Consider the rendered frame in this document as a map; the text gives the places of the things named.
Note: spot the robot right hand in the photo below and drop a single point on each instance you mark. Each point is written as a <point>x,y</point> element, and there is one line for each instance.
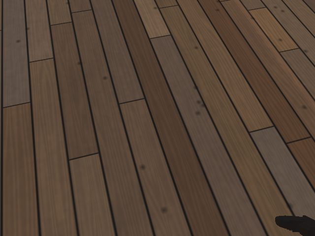
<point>302,224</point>

